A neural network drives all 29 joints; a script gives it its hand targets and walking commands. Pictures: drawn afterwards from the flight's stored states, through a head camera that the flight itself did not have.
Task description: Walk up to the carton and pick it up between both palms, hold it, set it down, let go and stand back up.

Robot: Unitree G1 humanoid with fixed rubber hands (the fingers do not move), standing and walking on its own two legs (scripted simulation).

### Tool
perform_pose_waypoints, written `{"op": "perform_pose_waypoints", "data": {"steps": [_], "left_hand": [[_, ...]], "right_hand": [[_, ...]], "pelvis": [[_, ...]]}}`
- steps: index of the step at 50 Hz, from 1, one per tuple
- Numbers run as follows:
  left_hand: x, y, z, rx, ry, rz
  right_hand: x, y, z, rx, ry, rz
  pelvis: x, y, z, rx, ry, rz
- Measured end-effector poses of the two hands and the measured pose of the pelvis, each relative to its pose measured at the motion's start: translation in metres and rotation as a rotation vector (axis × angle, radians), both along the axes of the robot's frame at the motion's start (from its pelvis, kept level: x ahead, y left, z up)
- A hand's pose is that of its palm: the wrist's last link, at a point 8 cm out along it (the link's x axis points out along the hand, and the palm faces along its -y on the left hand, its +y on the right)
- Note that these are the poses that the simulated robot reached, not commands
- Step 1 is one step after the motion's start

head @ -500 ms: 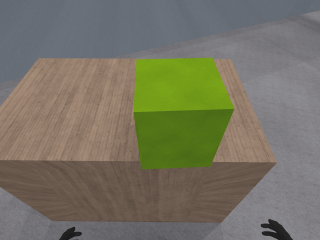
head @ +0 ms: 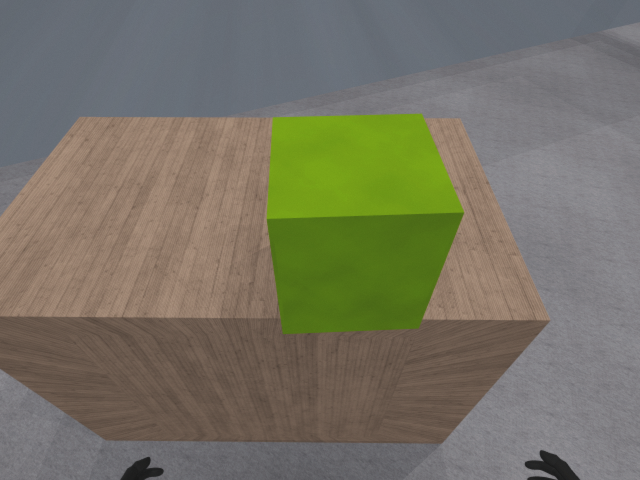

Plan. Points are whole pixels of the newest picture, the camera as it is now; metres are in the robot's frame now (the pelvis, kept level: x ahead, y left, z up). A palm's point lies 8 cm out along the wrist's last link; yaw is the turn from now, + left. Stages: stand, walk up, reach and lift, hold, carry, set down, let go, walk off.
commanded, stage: stand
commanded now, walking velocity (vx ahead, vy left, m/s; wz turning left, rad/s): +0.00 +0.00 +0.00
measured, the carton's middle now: (349, 228) +0.43 -0.01 +0.07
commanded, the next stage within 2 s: none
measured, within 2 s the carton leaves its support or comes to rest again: neither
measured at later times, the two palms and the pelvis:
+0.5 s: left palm out of the picture +0.08 +0.28 -0.11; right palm out of the picture +0.08 -0.29 -0.09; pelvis -0.01 +0.00 +0.00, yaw +0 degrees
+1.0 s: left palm out of the picture +0.07 +0.28 -0.11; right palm out of the picture +0.07 -0.29 -0.09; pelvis -0.01 +0.00 +0.00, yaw +0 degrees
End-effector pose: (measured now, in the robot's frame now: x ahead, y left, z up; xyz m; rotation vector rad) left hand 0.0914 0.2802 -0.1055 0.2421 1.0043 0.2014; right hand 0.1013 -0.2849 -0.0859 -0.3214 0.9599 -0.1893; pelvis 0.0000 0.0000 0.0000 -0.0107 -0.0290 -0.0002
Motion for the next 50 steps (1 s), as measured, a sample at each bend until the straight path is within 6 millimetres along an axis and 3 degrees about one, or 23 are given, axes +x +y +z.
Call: {"op": "perform_pose_waypoints", "data": {"steps": [50], "left_hand": [[-0.018, 0.000, -0.004, -0.004, 0.045, 0.022]], "right_hand": [[-0.029, -0.004, -0.009, 0.007, 0.064, -0.024]], "pelvis": [[-0.013, -0.002, 0.002, 0.006, -0.002, 0.001]]}}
